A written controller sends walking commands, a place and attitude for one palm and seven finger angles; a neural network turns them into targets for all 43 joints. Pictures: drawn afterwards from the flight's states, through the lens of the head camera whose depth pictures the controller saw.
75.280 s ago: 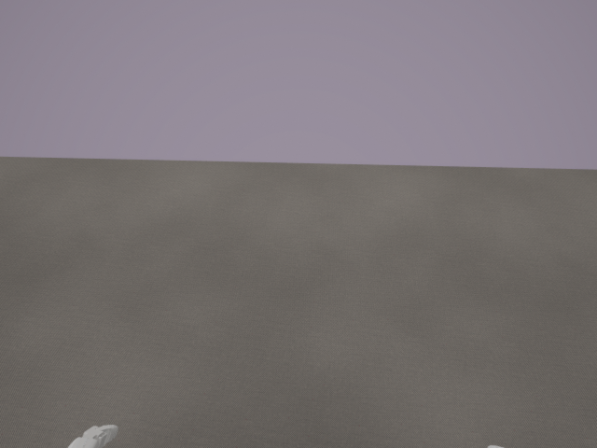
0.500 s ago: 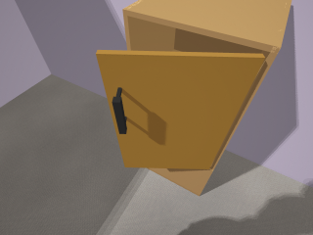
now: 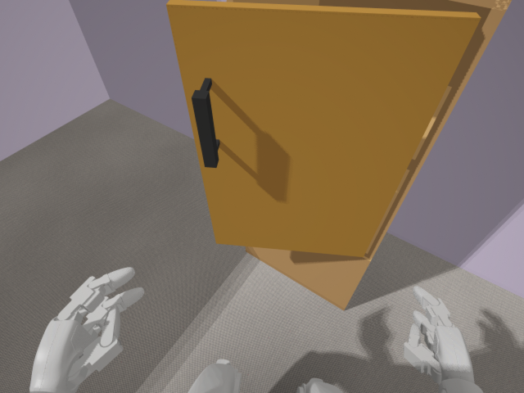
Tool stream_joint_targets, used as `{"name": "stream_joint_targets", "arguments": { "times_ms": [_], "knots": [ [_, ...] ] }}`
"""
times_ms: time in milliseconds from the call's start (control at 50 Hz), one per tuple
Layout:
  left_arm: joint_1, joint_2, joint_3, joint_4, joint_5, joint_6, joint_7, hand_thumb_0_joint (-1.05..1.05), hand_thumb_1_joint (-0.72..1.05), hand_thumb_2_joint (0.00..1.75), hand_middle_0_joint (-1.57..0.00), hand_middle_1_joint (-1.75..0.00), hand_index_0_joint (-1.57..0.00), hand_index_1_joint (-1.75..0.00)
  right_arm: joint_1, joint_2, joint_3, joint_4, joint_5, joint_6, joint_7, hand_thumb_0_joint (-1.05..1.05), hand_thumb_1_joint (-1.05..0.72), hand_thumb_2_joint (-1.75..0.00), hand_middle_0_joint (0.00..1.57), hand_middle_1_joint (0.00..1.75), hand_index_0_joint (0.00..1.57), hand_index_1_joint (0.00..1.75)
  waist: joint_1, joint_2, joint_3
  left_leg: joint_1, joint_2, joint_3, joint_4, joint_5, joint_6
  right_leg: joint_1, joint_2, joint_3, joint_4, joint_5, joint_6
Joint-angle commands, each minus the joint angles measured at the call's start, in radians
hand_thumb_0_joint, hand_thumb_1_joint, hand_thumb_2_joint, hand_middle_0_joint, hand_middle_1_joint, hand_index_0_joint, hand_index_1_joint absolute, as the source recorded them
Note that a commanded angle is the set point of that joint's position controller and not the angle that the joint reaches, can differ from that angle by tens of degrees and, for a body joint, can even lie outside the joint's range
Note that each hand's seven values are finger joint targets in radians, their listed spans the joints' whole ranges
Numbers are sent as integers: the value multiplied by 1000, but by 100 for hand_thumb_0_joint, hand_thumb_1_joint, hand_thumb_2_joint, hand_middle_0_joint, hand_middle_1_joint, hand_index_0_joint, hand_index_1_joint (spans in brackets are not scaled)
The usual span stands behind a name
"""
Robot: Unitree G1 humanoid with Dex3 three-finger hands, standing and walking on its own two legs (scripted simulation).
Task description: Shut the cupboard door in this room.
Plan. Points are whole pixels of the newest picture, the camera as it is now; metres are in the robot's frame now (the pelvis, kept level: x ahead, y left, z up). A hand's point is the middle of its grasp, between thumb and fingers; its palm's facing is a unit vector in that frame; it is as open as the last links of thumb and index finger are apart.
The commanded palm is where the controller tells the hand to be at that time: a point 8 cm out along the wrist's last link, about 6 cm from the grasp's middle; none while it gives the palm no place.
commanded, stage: raise the hand and make a fist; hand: left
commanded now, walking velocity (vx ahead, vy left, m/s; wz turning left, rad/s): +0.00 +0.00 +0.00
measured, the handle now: (209, 124) +0.49 +0.14 +0.15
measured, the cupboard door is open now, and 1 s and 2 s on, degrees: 28 28 28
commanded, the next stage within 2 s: bring the fist close to the handle in 1.48 s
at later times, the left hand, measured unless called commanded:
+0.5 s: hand (103, 286) +0.23 +0.23 +0.10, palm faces +0.00 -1.00 -0.04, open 3.7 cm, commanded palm +0.20 +0.28 +0.10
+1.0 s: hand (89, 250) +0.25 +0.23 +0.14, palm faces +0.00 -1.00 -0.06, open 3.1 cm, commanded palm +0.23 +0.29 +0.15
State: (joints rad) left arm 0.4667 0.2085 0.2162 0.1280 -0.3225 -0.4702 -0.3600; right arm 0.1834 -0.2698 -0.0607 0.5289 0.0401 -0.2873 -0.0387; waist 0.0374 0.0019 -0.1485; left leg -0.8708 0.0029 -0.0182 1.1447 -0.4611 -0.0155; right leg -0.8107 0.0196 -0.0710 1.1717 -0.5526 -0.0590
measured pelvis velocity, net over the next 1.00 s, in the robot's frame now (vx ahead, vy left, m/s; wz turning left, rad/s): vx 0.03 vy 0.04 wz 0.01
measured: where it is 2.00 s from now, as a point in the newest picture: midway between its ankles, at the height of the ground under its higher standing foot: outside the picture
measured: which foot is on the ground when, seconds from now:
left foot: down 0.00-1.00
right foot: down 0.00-1.00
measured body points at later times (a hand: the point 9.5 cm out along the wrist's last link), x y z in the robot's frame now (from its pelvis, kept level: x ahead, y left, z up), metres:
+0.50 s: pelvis +0.02 +0.04 +0.03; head +0.07 +0.04 +0.47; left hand +0.22 +0.28 +0.10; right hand +0.19 -0.19 -0.05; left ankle +0.06 +0.13 -0.65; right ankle +0.02 -0.08 -0.65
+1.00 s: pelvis +0.03 +0.04 +0.05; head +0.04 +0.04 +0.50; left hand +0.24 +0.29 +0.15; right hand +0.22 -0.17 -0.01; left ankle +0.06 +0.13 -0.65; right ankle +0.02 -0.08 -0.65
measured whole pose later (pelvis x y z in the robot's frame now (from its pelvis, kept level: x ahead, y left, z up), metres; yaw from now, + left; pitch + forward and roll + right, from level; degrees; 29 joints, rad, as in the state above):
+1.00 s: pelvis +0.03 +0.04 +0.05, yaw +0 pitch +6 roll -2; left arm 0.37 0.27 0.17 -0.17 -0.28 -0.18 -0.23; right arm 0.26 -0.23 0.07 0.52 0.04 -0.23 -0.05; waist 0.02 0.04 -0.10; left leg -0.59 -0.02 -0.01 0.89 -0.40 0.04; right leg -0.49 0.01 -0.06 0.83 -0.44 0.00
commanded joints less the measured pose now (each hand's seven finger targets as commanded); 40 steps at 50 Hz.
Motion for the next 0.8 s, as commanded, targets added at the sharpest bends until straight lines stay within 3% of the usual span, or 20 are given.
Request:
{"name": "stream_joint_targets", "arguments": {
  "times_ms": [0,60,160,200,220,260,320,360,480,580,620,700,780],
  "knots": [
    [-313,179,-6,-441,-4,-131,40,0,90,90,-60,-74,-60,-74,-13,-95,5,-133,-8,-80,-42,0,-90,-90,20,30,20,30,-94,13,-51,87,-5,-5,-81,-15,60,-10,-36,243,-408,-200,57],
    [-237,175,-18,-346,-2,-72,16,0,90,90,-66,-80,-66,-80,5,-103,15,-117,0,-83,-56,0,-90,-90,20,30,20,30,-82,18,-48,82,-7,-15,-118,-24,59,18,-24,201,-401,-178,50],
    [-106,199,62,-313,-21,90,18,0,90,90,-75,-90,-75,-90,-8,-84,17,-144,10,-52,-54,0,-90,-90,20,30,20,30,-13,1,-119,135,-11,-20,-190,79,52,160,-31,169,-419,-35,58],
    [-72,204,88,-355,-17,117,51,0,90,90,-79,-94,-79,-94,-18,-72,19,-151,3,-44,-48,0,-90,-90,20,30,20,30,13,47,-146,181,-12,-26,-223,140,49,201,-20,131,-390,71,49],
    [-59,180,78,-382,-17,118,67,0,90,90,-81,-96,-81,-96,-11,-65,21,-156,-3,-41,-43,0,-90,-90,20,30,20,30,7,19,-155,203,-10,-29,-238,175,48,210,-17,101,-373,144,49],
    [-29,155,61,-401,-7,105,94,0,90,90,-84,-100,-84,-100,-7,-63,19,-151,-10,-35,-34,0,-90,-90,20,30,20,30,4,23,-148,241,-7,-34,-263,219,46,198,-1,50,-338,240,44],
    [-16,135,27,-416,5,78,112,0,90,90,-90,-106,-90,-106,2,-71,21,-150,-20,-34,-24,0,-90,-90,20,30,20,30,-7,32,-128,265,-6,-41,-274,250,43,175,9,14,-309,286,37],
    [-22,126,4,-431,14,67,112,0,90,90,-93,-110,-93,-110,11,-81,22,-155,-19,-31,-19,0,-90,-90,20,30,20,30,-18,29,-124,271,-2,-46,-285,224,40,154,12,1,-306,253,37],
    [-36,143,4,-507,16,75,121,0,90,90,-104,-122,-104,-122,25,-92,23,-171,-12,-21,-20,0,-90,-90,20,30,20,30,-19,49,-156,326,2,-60,-318,229,33,174,15,-9,-311,257,31],
    [-72,140,-13,-543,25,107,139,0,90,90,-113,-132,-113,-132,25,-92,34,-177,-6,-7,-22,0,-90,-90,20,30,20,30,-25,86,-128,371,10,-76,-357,228,25,183,18,-18,-330,261,31],
    [-79,144,-8,-520,29,132,140,0,90,90,-117,-136,-117,-136,25,-94,38,-179,-5,3,-24,0,-90,-90,20,30,20,30,-26,57,-114,369,12,-82,-373,213,26,199,21,-19,-342,258,30],
    [-123,161,-8,-521,36,171,137,0,90,90,-124,-144,-124,-144,20,-97,48,-183,0,9,-26,0,-90,-90,20,30,20,30,-25,89,-86,392,14,-90,-408,182,25,222,20,-17,-371,247,28],
    [-150,162,4,-519,24,199,132,0,90,90,-130,-150,-130,-150,14,-93,57,-183,3,10,-27,0,-90,-90,20,30,20,30,-26,69,-77,413,11,-81,-427,190,25,252,20,-19,-402,262,30]
  ]
}}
